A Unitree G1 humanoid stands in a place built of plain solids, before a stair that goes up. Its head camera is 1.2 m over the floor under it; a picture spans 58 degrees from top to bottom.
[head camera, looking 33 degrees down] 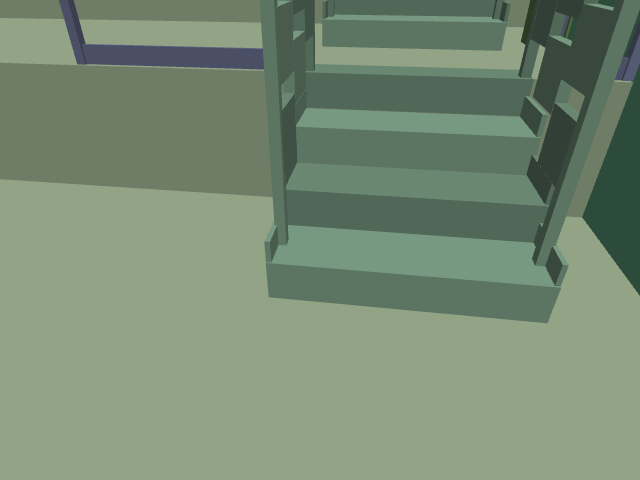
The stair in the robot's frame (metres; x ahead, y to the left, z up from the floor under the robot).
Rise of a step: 0.18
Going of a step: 0.30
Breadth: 1.12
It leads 8 degrees to the right of straight ahead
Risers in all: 4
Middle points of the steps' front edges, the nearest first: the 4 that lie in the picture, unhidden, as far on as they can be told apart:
1.32 -0.34 0.18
1.62 -0.38 0.36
1.92 -0.42 0.54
2.21 -0.46 0.72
